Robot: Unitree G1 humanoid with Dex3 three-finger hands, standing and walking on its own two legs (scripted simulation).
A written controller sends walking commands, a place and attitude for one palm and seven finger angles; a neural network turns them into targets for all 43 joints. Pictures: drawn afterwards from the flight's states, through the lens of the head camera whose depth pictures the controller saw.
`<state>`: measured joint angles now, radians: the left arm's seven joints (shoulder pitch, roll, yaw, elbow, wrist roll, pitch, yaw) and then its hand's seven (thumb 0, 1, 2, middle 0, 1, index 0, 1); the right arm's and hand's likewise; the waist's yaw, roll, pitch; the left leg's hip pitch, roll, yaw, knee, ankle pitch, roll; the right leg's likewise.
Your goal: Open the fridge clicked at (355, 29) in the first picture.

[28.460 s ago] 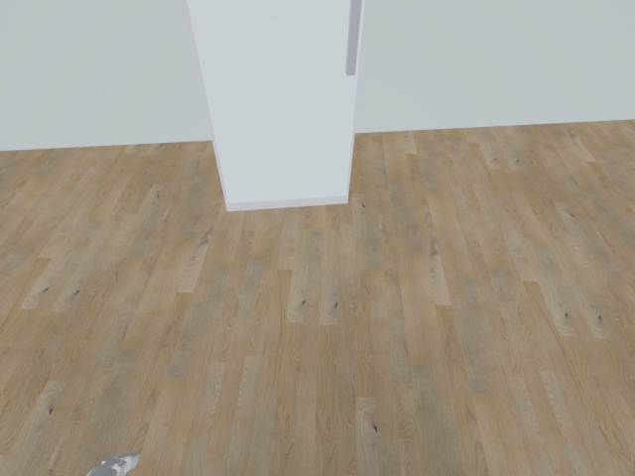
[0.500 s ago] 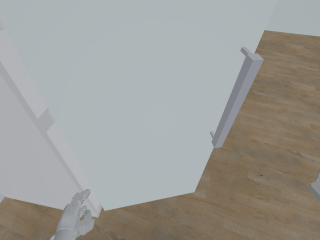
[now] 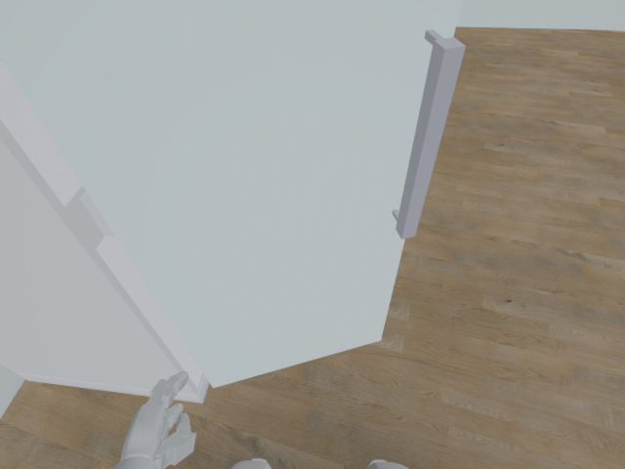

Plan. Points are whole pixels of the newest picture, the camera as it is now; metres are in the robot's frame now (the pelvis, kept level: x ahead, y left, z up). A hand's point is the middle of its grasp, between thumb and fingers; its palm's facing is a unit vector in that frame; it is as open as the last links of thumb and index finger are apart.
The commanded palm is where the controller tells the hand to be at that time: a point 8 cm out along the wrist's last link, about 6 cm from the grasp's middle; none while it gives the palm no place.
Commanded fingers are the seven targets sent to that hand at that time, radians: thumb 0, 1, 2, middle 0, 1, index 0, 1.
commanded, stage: step back with the hand held close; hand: right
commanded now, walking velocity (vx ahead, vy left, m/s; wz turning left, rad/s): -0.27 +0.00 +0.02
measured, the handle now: (416, 150) +0.56 -0.15 +0.11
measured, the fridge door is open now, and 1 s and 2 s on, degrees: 67 67 67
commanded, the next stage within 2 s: stop stepping back and stand still in 0.54 s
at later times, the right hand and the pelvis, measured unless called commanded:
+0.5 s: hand out of the picture +0.09 -0.25 +0.20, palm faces +0.50 +0.75 -0.44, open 7.4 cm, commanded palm +0.03 -0.29 +0.20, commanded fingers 0.00 -0.90 -0.90 0.20 0.30 0.20 0.30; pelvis -0.09 +0.02 +0.00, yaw -4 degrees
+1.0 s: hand out of the picture -0.01 -0.24 +0.20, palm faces +0.42 +0.82 -0.38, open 7.4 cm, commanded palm -0.06 -0.27 +0.20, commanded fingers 0.00 -0.90 -0.90 0.20 0.30 0.20 0.30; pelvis -0.22 +0.02 +0.02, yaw +4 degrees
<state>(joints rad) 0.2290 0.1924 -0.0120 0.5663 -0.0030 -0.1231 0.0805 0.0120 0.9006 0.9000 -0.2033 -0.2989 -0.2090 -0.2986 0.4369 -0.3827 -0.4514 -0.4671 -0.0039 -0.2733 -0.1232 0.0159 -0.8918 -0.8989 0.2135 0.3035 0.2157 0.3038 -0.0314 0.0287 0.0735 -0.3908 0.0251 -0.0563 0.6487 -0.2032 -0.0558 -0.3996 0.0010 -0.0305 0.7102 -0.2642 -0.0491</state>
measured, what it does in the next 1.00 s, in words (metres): walks backwards: right foot, then left foot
